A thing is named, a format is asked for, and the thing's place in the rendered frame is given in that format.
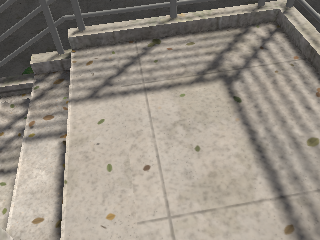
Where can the stairs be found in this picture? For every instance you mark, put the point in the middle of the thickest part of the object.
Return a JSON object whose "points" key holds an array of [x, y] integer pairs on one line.
{"points": [[33, 138]]}

